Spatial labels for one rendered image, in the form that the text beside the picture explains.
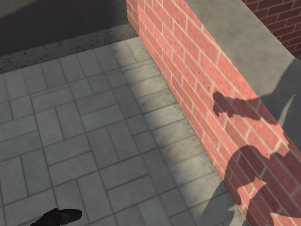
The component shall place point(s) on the robot left hand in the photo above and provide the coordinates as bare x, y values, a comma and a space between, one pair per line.
57, 217

